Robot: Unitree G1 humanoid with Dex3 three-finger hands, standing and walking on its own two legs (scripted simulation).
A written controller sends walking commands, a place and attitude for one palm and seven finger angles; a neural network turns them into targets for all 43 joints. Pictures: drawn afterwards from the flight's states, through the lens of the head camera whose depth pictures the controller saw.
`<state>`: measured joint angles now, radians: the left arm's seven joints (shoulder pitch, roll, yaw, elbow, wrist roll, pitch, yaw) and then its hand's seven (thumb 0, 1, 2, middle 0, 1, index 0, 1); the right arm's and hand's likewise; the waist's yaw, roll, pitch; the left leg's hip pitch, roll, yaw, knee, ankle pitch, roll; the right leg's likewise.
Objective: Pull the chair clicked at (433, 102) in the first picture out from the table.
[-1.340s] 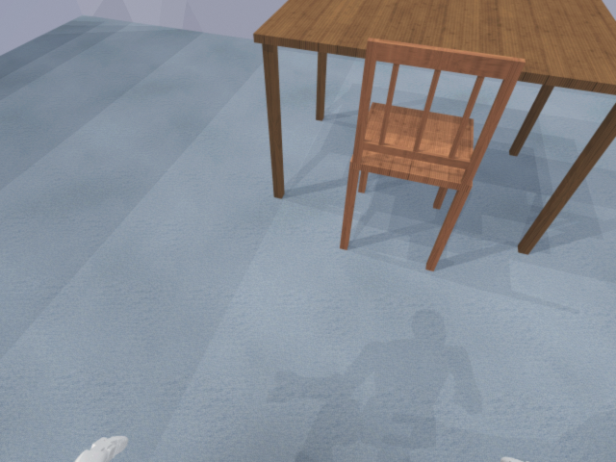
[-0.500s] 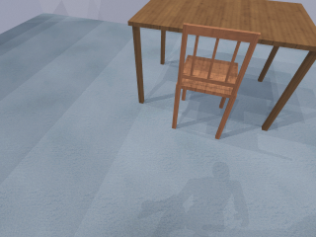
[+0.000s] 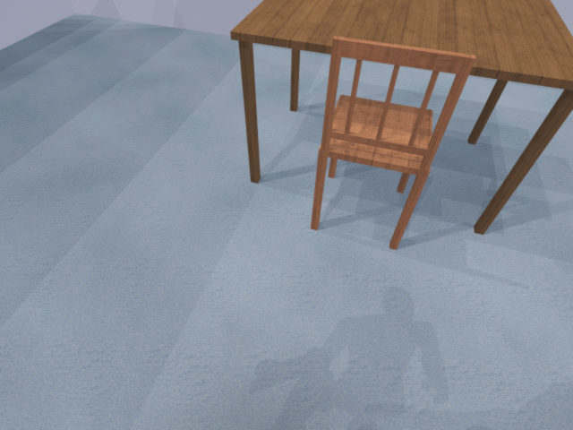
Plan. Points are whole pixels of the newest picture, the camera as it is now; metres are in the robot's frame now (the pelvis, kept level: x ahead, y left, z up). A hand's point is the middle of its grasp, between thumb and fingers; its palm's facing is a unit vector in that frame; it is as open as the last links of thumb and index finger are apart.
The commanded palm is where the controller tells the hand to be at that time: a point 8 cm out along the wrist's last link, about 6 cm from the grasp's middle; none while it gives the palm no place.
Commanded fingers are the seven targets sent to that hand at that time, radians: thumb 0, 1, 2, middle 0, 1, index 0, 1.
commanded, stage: look at it before walking up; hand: left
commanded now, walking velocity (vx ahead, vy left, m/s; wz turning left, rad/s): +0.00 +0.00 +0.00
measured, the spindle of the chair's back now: (387, 104) +1.04 -0.26 -0.10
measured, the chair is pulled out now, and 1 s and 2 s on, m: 0.00 0.00 0.00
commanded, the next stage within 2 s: walk to a spot facing it in 0.10 s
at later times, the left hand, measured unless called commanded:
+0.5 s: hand out of the picture +0.07 +0.22 -0.18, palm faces -0.11 -0.95 -0.28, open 7.4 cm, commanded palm none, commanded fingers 0.00 0.90 0.90 -0.20 -0.30 -0.20 -0.30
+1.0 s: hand out of the picture +0.07 +0.14 -0.16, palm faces -0.29 -0.92 -0.26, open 7.4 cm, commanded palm none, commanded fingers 0.00 0.90 0.90 -0.20 -0.30 -0.20 -0.30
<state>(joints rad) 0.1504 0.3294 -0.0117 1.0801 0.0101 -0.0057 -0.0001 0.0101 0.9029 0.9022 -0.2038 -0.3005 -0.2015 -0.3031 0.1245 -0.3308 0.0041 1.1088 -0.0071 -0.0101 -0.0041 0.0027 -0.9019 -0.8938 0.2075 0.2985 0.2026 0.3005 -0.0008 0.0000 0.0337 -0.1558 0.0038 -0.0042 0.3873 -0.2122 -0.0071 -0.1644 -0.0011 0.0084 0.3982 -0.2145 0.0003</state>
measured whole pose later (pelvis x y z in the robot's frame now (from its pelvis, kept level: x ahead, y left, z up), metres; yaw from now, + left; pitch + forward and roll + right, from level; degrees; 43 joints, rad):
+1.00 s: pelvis -0.03 -0.03 +0.00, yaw -22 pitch +2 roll +2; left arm 0.28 0.20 0.05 0.92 0.02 0.02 0.00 0.01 0.90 0.90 -0.20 -0.30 -0.20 -0.30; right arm 0.13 -0.25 -0.07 0.94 -0.02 0.05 -0.03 0.00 -0.91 -0.89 0.20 0.30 0.20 0.30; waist 0.03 0.01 0.05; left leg -0.48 0.05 -0.03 1.04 -0.33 -0.08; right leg -0.30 0.10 0.09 0.45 -0.16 -0.09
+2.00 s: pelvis +0.14 -0.18 -0.01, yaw -56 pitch -1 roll +0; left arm 0.22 0.21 0.05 0.97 0.02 -0.04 -0.01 0.01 0.92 0.90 -0.20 -0.30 -0.20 -0.30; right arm 0.25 -0.16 -0.05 0.94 -0.02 -0.02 -0.01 0.00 -0.91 -0.89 0.20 0.30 0.20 0.30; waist -0.04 0.00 0.05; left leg -0.63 0.19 0.02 1.19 -0.25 -0.06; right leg -0.24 0.10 -0.06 0.48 -0.22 -0.13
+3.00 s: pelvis +0.24 -0.35 -0.01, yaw -83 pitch -1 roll +0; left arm 0.11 0.15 0.02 0.93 0.02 -0.01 0.02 0.01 0.91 0.90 -0.20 -0.30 -0.20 -0.30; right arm 0.31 -0.19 -0.04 1.02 -0.01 0.05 -0.02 0.00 -0.91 -0.89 0.20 0.30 0.20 0.30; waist -0.08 0.05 0.03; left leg -0.43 0.10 0.06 1.04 -0.43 -0.06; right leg -0.26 -0.02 -0.16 0.54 -0.27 -0.06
